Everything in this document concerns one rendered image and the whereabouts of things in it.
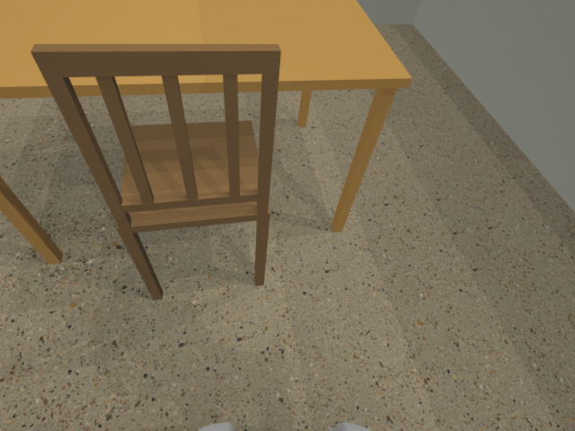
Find chair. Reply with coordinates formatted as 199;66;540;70
31;44;281;300

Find table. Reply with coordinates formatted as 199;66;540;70
0;0;412;264

